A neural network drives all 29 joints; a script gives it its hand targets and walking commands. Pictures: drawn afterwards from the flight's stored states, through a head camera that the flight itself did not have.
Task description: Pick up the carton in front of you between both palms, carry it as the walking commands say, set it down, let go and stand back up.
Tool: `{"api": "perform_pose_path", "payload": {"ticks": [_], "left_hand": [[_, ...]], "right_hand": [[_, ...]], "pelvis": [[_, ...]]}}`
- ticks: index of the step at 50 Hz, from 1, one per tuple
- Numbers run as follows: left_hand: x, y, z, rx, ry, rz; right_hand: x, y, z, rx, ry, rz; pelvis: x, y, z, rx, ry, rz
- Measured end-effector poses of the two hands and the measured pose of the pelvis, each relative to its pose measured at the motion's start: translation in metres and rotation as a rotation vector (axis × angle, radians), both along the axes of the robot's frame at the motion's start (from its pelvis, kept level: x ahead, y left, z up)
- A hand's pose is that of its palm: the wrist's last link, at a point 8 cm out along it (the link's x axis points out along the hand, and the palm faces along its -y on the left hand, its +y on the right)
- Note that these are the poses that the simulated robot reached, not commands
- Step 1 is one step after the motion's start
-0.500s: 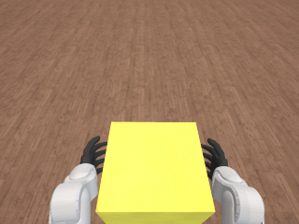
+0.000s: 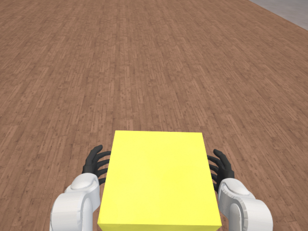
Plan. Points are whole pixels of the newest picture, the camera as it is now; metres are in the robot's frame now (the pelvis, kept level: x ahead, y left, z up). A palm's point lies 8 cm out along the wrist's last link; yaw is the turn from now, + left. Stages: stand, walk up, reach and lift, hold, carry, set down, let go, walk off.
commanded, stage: carry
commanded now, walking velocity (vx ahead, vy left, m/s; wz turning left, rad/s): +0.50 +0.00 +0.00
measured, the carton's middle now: (156, 193) +0.23 -0.01 +0.01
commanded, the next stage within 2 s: none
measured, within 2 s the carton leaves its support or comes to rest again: neither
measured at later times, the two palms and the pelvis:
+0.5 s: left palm (121, 93) +0.53 +0.11 +0.09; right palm (205, 93) +0.56 -0.19 +0.08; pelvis +0.32 -0.06 +0.00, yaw +3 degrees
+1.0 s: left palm (119, 57) +0.82 +0.15 +0.07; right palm (185, 58) +0.82 -0.15 +0.08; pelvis +0.59 -0.01 +0.00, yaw +0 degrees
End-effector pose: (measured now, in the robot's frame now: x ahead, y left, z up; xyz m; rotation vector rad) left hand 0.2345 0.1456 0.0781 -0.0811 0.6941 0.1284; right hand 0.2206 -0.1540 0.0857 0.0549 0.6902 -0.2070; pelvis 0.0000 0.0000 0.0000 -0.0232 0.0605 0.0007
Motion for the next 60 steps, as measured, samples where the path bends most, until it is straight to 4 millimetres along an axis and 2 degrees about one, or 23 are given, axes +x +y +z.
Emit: {"api": "perform_pose_path", "payload": {"ticks": [4,9,12,15,18,23,27,32,35,39,42,45,50,56,60], "left_hand": [[0.043,0.0,0.012,0.002,-0.034,0.019],[0.106,-0.008,0.021,0.017,-0.084,0.05],[0.151,-0.02,0.019,0.033,-0.102,0.061],[0.198,-0.033,0.01,0.064,-0.102,0.065],[0.232,-0.039,0.0,0.07,-0.026,0.082],[0.277,-0.038,0.006,0.063,0.012,0.129],[0.326,-0.036,0.018,0.058,-0.027,0.132],[0.401,-0.03,0.026,0.052,-0.085,0.096],[0.448,-0.021,0.017,0.044,-0.093,0.076],[0.509,-0.003,-0.009,0.016,-0.067,0.06],[0.538,0.003,-0.022,-0.004,0.006,0.054],[0.558,0.003,-0.021,-0.008,0.034,0.039],[0.589,0.0,-0.007,-0.001,-0.01,0.033],[0.622,-0.007,0.013,0.028,-0.079,0.044],[0.645,-0.011,0.02,0.048,-0.086,0.047]], "right_hand": [[0.049,0.0,0.012,0.004,-0.033,0.017],[0.121,-0.009,0.017,0.017,-0.083,0.049],[0.169,-0.02,0.01,0.031,-0.102,0.062],[0.22,-0.034,-0.007,0.056,-0.103,0.069],[0.26,-0.039,-0.017,0.063,-0.027,0.085],[0.317,-0.037,-0.01,0.064,0.011,0.125],[0.366,-0.035,0.001,0.06,-0.028,0.126],[0.43,-0.031,0.01,0.054,-0.087,0.09],[0.471,-0.021,0.005,0.043,-0.095,0.072],[0.527,-0.003,-0.014,0.009,-0.067,0.063],[0.554,0.002,-0.02,-0.014,0.005,0.059],[0.571,0.003,-0.017,-0.017,0.034,0.041],[0.599,0.001,-0.005,-0.004,-0.012,0.044],[0.636,-0.007,0.007,0.021,-0.081,0.056],[0.661,-0.011,0.01,0.032,-0.088,0.065]], "pelvis": [[0.049,-0.004,0.005,-0.005,0.006,0.005],[0.117,-0.018,0.0,0.013,0.004,0.012],[0.164,-0.03,-0.011,0.029,0.0,0.022],[0.209,-0.044,-0.026,0.014,-0.007,0.037],[0.24,-0.053,-0.019,0.022,0.004,0.053],[0.295,-0.061,-0.002,0.045,0.016,0.056],[0.344,-0.059,0.004,0.052,0.017,0.049],[0.414,-0.046,0.0,0.045,0.009,0.041],[0.459,-0.033,-0.011,0.037,-0.003,0.037],[0.514,-0.014,-0.029,0.035,-0.018,0.023],[0.534,-0.009,-0.022,0.031,-0.011,0.009],[0.553,-0.006,-0.011,0.018,-0.004,0.002],[0.586,-0.007,-0.004,0.014,-0.01,0.006],[0.631,-0.015,-0.008,0.032,-0.024,0.015],[0.652,-0.02,-0.009,0.027,-0.013,0.02]]}}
